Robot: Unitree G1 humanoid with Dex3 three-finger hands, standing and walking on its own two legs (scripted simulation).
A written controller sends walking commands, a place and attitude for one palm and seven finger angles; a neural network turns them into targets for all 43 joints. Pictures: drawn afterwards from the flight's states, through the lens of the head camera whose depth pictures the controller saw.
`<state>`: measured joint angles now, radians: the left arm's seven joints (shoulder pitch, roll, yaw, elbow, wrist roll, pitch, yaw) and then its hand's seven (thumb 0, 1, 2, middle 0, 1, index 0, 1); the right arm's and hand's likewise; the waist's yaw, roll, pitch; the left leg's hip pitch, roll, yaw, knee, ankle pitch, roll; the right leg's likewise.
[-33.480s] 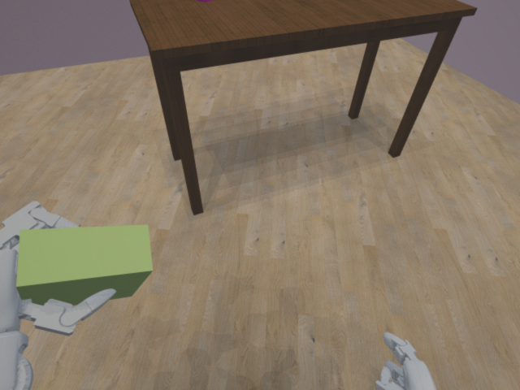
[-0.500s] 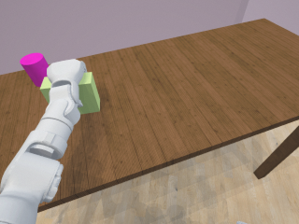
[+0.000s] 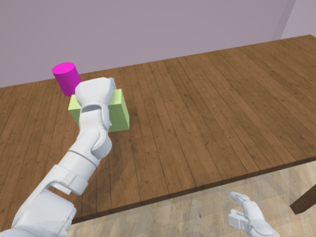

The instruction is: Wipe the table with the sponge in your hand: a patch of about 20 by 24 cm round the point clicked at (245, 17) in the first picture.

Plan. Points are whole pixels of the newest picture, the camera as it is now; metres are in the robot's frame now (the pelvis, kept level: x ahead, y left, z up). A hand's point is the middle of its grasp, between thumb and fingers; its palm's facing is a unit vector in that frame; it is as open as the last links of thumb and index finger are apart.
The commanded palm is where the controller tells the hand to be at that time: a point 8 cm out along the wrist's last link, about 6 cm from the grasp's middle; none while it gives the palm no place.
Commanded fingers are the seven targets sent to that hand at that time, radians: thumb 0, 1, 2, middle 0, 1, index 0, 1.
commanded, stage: wipe back along the third lane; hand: left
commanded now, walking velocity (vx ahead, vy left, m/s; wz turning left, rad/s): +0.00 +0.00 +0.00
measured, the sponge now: (104, 117) +0.40 +0.20 +0.10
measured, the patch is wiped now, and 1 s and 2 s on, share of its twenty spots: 1.00 1.00 1.00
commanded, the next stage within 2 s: slide back across to the middle lane in 0.90 s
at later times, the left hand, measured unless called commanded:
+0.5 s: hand (107, 123) +0.33 +0.16 +0.15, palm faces +0.20 -0.14 -0.97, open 9.6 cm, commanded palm +0.28 +0.16 +0.17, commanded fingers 0.00 0.10 1.30 -1.20 -1.60 -1.20 -1.60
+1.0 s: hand (109, 139) +0.28 +0.14 +0.15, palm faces +0.24 -0.19 -0.95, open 9.5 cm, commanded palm +0.23 +0.14 +0.17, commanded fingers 0.00 0.10 1.30 -1.20 -1.60 -1.20 -1.60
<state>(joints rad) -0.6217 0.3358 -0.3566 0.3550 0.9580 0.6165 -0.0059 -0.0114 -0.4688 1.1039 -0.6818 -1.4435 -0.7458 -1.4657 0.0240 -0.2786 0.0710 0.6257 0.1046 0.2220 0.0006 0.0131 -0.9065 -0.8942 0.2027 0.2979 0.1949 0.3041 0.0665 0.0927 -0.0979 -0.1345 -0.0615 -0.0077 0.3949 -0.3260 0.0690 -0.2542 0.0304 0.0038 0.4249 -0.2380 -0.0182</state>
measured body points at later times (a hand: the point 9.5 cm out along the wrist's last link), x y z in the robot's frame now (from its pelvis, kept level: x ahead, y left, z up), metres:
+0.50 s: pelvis -0.01 +0.00 +0.00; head -0.03 -0.04 +0.45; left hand +0.32 +0.17 +0.20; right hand +0.22 -0.19 -0.09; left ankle -0.08 +0.07 -0.74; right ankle -0.02 -0.11 -0.74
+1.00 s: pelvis -0.03 -0.03 +0.00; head -0.05 -0.08 +0.44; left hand +0.27 +0.15 +0.20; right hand +0.20 -0.23 -0.09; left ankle -0.08 +0.07 -0.74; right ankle -0.02 -0.12 -0.74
